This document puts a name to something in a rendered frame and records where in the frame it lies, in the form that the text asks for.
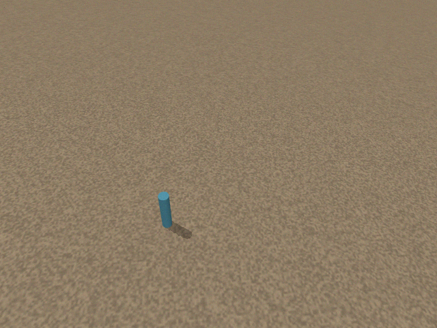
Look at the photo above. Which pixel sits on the can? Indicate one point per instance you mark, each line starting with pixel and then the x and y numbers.
pixel 165 209

